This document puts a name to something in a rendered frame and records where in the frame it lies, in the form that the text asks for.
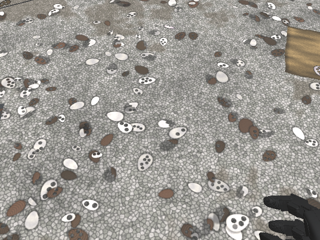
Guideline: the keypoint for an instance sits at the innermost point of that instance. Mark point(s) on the right robot hand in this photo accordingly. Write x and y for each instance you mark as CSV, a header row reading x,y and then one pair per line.
x,y
308,229

